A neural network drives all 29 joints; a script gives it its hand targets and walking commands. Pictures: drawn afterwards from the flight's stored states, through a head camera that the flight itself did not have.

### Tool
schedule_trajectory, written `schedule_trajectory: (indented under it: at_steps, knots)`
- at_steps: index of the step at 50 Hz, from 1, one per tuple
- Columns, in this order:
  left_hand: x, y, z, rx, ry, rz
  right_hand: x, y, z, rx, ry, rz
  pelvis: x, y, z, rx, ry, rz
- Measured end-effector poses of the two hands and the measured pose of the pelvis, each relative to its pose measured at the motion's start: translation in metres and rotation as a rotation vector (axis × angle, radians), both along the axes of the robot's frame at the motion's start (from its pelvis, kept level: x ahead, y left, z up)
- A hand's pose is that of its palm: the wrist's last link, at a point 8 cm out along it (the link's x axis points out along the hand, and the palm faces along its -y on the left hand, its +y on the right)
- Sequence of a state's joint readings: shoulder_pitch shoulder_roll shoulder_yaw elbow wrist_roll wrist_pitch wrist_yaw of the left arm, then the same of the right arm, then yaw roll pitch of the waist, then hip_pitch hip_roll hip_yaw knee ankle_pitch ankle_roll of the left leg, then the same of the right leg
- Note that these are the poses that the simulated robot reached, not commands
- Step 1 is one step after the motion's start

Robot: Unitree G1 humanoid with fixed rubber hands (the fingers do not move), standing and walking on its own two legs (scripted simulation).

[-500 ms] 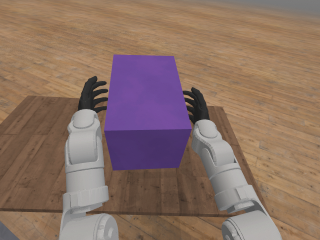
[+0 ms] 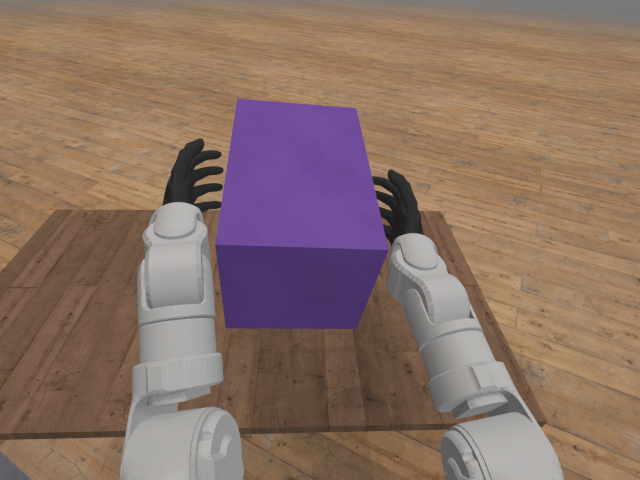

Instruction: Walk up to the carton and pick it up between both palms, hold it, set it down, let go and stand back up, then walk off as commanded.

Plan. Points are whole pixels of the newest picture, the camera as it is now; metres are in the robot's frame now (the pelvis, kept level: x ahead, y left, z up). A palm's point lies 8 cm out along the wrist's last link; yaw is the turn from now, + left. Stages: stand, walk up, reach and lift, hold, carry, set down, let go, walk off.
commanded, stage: hold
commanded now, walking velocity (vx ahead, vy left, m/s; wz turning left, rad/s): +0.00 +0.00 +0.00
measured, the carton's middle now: (295, 211) +0.42 +0.00 +0.18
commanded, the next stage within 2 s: none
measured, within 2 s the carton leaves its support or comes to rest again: neither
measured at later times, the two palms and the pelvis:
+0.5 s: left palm (176, 202) +0.36 +0.13 +0.24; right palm (401, 222) +0.36 -0.13 +0.20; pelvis +0.00 -0.01 +0.00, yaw +1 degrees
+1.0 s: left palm (182, 217) +0.36 +0.13 +0.22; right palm (400, 228) +0.36 -0.13 +0.19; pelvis -0.01 -0.01 +0.00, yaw +1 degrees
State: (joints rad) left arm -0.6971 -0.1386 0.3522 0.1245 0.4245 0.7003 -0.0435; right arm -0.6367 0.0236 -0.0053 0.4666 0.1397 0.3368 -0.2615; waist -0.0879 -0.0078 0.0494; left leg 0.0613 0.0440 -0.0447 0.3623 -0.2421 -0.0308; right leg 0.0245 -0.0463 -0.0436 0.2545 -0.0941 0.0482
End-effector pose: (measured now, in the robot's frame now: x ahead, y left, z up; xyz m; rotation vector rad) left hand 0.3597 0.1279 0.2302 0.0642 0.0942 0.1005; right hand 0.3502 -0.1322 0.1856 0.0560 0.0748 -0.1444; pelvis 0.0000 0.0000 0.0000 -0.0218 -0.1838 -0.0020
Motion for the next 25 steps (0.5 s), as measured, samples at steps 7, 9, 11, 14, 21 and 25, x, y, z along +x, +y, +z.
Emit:
schedule_trajectory:
  at_steps: [7,9,11,14,21,25]
  knots:
    - [0.000,0.015,-0.033,-0.027,0.105,0.028,0.006,0.013,-0.019,-0.059,0.098,0.040,-0.006,-0.009,0.001,0.004,-0.003,0.011]
    - [-0.002,0.019,-0.048,-0.040,0.124,0.033,0.005,0.016,-0.027,-0.063,0.115,0.044,-0.007,-0.012,0.001,0.001,0.004,0.023]
    - [-0.004,0.022,-0.059,-0.057,0.136,0.037,0.005,0.018,-0.033,-0.058,0.125,0.045,-0.008,-0.013,0.001,-0.002,0.014,0.030]
    - [-0.007,0.022,-0.062,-0.088,0.115,0.042,0.003,0.018,-0.032,-0.042,0.103,0.041,-0.007,-0.014,0.001,-0.007,0.039,0.037]
    - [-0.007,0.010,-0.011,-0.063,-0.030,0.024,0.001,0.007,0.008,-0.017,-0.040,0.017,0.001,-0.011,0.000,-0.010,0.035,0.036]
    - [-0.002,0.006,0.009,0.020,-0.012,0.019,0.005,0.004,0.014,-0.008,-0.022,0.021,0.001,-0.007,0.000,-0.002,0.000,0.021]
